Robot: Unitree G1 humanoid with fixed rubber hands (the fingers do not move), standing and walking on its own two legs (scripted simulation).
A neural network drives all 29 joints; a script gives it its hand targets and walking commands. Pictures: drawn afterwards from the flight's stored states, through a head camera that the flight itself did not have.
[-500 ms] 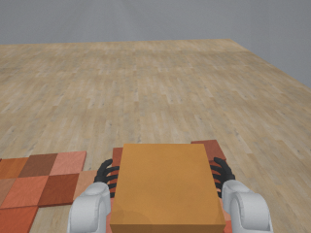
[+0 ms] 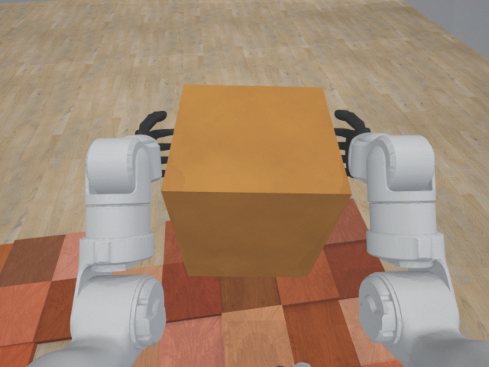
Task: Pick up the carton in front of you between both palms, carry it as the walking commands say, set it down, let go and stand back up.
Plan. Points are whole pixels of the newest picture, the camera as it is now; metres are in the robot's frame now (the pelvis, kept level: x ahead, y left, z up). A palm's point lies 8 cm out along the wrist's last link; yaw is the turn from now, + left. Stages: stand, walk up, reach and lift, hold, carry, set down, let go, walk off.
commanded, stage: carry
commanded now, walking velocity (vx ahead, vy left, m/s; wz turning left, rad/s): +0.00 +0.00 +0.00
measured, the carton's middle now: (250, 188) +0.39 +0.00 +0.10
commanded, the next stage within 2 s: none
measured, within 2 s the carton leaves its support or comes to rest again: neither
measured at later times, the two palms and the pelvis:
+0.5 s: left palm (147, 131) +0.54 +0.20 +0.11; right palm (302, 123) +0.54 -0.10 +0.12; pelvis +0.17 +0.03 +0.02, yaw +0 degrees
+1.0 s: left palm (154, 111) +0.55 +0.18 +0.15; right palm (314, 104) +0.55 -0.12 +0.15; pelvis +0.21 +0.03 +0.02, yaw +0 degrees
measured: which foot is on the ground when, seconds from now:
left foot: up 0.00-0.32, down 0.34-1.00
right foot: down 0.00-1.00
